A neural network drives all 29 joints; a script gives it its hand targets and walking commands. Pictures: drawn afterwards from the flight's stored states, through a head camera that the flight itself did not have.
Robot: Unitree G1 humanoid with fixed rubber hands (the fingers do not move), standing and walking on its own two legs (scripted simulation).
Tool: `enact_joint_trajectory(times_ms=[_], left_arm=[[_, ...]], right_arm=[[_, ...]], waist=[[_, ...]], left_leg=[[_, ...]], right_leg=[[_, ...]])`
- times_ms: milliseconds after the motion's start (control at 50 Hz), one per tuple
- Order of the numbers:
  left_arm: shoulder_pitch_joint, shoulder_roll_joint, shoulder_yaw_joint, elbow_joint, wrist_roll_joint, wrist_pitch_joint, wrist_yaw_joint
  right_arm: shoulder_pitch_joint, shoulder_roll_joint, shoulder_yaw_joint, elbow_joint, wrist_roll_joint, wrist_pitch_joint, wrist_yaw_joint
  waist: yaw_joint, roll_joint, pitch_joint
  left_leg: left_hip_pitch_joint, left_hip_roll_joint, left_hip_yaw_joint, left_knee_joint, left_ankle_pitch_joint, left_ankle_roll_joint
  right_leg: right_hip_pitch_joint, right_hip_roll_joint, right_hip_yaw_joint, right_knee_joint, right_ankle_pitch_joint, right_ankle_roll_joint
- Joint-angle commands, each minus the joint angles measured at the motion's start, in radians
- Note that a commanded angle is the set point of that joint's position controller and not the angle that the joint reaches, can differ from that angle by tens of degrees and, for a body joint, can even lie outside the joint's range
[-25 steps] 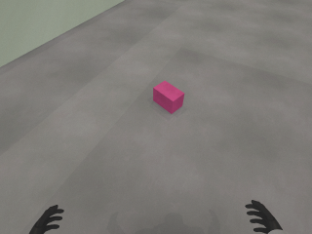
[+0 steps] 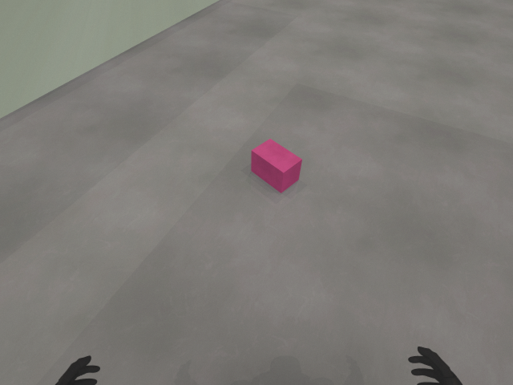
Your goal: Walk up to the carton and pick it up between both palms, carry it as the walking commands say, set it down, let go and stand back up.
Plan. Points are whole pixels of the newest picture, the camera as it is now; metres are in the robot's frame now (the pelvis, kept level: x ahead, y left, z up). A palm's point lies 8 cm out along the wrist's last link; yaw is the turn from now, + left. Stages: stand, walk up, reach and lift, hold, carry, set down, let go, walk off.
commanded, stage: stand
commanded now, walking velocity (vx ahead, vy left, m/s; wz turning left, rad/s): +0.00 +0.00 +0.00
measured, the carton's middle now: (275, 165) +1.27 -0.14 -0.70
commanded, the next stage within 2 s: walk up in 0.98 s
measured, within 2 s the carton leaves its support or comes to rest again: neither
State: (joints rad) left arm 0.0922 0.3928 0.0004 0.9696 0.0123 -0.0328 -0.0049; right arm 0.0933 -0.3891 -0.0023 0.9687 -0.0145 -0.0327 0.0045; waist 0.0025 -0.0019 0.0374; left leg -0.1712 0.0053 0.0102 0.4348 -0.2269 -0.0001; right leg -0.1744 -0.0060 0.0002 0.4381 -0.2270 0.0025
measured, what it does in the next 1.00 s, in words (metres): stands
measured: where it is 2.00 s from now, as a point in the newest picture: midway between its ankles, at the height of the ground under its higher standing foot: (277, 368)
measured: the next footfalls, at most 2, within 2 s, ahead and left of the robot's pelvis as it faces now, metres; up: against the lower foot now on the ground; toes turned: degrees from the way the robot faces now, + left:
right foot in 1.44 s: +0.15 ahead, -0.20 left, +0.00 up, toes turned -12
left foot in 1.82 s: +0.38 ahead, +0.03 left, +0.00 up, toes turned -7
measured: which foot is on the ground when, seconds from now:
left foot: down 0.00-1.00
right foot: down 0.00-1.00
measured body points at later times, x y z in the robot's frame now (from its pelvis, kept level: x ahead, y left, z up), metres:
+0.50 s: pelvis +0.00 +0.00 +0.00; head +0.00 +0.00 +0.45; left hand +0.11 +0.32 -0.11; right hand +0.11 -0.32 -0.11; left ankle +0.01 +0.12 -0.74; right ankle +0.01 -0.12 -0.74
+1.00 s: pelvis +0.01 +0.00 +0.01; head +0.01 +0.00 +0.46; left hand +0.12 +0.32 -0.11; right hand +0.11 -0.32 -0.11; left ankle +0.01 +0.12 -0.74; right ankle +0.01 -0.12 -0.74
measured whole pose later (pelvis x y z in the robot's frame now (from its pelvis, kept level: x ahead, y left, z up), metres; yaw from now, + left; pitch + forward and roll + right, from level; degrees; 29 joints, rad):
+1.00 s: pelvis +0.01 +0.00 +0.01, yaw +0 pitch -2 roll +0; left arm 0.08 0.40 0.00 1.06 0.01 -0.02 0.00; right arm 0.08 -0.40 -0.01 1.06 -0.01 -0.02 0.00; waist 0.00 0.00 0.04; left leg -0.12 0.01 0.01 0.34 -0.18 0.00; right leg -0.12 -0.01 0.00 0.34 -0.19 0.00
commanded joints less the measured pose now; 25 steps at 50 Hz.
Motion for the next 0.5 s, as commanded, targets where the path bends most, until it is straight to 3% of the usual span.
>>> enact_joint_trajectory(times_ms=[0,480], left_arm=[[-0.045,0.169,0.032,-0.027,-0.001,-0.009,0.005],[-0.047,0.177,0.026,0.040,-0.001,-0.001,0.009]], right_arm=[[-0.046,-0.168,-0.034,-0.027,0.001,-0.009,-0.004],[-0.045,-0.176,-0.031,0.041,0.002,0.000,-0.007]], waist=[[0.000,0.003,-0.058],[-0.001,0.002,-0.049]], left_leg=[[0.018,0.109,-0.101,-0.095,0.112,0.037],[0.044,0.118,-0.101,-0.143,0.112,0.031]], right_leg=[[0.011,-0.106,0.097,-0.093,0.113,-0.038],[0.032,-0.116,0.099,-0.143,0.112,-0.032]])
